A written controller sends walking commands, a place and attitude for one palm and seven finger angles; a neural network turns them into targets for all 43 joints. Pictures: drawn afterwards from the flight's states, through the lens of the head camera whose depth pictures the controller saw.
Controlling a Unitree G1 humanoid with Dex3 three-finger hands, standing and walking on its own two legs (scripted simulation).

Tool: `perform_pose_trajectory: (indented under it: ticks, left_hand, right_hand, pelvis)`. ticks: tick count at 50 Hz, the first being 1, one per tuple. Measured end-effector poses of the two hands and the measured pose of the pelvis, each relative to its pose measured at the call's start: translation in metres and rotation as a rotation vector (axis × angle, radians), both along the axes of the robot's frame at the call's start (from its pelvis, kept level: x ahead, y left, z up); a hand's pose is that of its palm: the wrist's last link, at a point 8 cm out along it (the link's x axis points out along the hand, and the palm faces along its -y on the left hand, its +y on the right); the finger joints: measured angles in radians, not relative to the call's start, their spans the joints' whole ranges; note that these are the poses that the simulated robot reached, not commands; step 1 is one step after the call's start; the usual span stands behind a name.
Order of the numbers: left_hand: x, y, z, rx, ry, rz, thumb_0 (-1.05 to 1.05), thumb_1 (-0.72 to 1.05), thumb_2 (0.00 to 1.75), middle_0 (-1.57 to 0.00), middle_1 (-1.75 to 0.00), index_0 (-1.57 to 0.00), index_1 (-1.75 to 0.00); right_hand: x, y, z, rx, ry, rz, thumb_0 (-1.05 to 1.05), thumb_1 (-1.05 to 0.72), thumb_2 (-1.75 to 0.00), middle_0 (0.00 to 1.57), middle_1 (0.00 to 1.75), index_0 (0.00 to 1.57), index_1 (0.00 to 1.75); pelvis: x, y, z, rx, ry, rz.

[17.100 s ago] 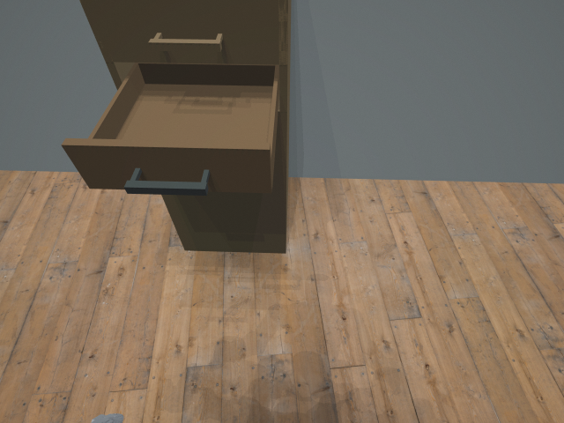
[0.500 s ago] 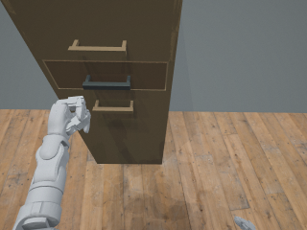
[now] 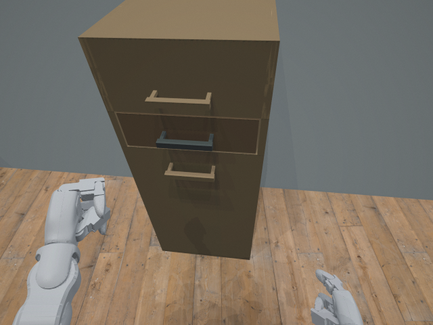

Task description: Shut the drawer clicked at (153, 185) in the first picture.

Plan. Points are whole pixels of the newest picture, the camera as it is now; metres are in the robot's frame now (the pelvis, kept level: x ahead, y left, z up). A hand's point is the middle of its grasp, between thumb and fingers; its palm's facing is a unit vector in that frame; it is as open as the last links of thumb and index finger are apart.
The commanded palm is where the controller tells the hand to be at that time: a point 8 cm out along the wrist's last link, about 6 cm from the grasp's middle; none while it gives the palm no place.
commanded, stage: draw the hand back to the body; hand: left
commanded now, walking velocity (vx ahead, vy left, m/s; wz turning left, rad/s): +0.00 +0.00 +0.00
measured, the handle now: (186, 140) +0.57 +0.15 +0.01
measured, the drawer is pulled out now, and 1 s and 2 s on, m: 0.00 0.00 0.00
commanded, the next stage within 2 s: step back with the hand held close in 0.48 s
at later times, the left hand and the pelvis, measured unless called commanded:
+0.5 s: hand (55, 247) +0.17 +0.23 +0.16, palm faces +0.42 -0.82 -0.39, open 3.3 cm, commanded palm +0.12 +0.27 +0.17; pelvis +0.00 -0.01 +0.00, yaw +0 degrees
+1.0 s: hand (50, 250) +0.17 +0.24 +0.15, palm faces +0.28 -0.81 -0.52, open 3.3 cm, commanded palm +0.11 +0.29 +0.17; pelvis -0.03 +0.01 +0.00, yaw -1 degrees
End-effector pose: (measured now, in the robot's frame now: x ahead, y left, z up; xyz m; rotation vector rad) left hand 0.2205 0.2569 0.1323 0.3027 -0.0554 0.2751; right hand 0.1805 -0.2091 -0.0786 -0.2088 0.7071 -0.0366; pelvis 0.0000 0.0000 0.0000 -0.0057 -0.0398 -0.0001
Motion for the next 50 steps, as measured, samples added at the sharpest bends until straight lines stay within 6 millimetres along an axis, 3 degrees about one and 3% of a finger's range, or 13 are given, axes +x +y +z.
perform_pose_trajectory:
  ticks: [15,20,29,35,43,50]
  left_hand:
    - [-0.074,0.015,0.039,0.146,-0.065,0.094,0.02,0.89,0.9,-1.4,-1.6,-1.4,-1.6]
    - [-0.09,0.017,0.047,0.181,-0.087,0.122,0.01,0.89,0.9,-1.4,-1.6,-1.41,-1.6]
    - [-0.088,0.012,0.041,0.147,-0.09,0.119,0.01,0.89,0.9,-1.4,-1.6,-1.41,-1.6]
    - [-0.081,0.015,0.049,0.198,-0.113,0.091,0.02,0.89,0.9,-1.41,-1.6,-1.41,-1.6]
    - [-0.073,0.019,0.042,0.243,-0.038,0.009,0.01,0.89,0.9,-1.4,-1.6,-1.41,-1.6]
    - [-0.086,0.027,0.044,0.279,-0.039,-0.019,0.01,0.89,0.9,-1.4,-1.6,-1.4,-1.59]
  right_hand:
    - [-0.008,-0.012,-0.002,-0.008,-0.018,-0.009,0.01,-0.9,-0.9,0.21,0.3,0.2,0.3]
    - [-0.006,-0.015,0.001,-0.016,-0.045,-0.007,0.01,-0.9,-0.9,0.21,0.3,0.2,0.3]
    - [-0.008,-0.014,0.003,-0.021,-0.064,0.0,0.01,-0.9,-0.9,0.21,0.3,0.2,0.3]
    - [-0.013,-0.017,0.004,-0.02,-0.041,-0.019,0.01,-0.9,-0.9,0.21,0.3,0.2,0.3]
    - [-0.035,-0.032,-0.002,-0.056,0.056,-0.119,0.01,-0.9,-0.9,0.21,0.3,0.2,0.3]
    - [-0.054,-0.032,0.0,-0.075,0.078,-0.154,0.01,-0.9,-0.9,0.2,0.3,0.2,0.3]
  pelvis:
    - [0.001,-0.004,0.001,-0.003,-0.027,-0.004]
    - [-0.001,-0.005,0.0,-0.005,-0.035,0.0]
    - [-0.006,-0.008,0.001,-0.003,-0.041,-0.001]
    - [-0.007,-0.007,0.001,-0.014,-0.006,-0.004]
    - [-0.013,0.005,0.002,-0.007,0.054,-0.012]
    - [-0.027,0.011,-0.001,0.0,0.063,-0.018]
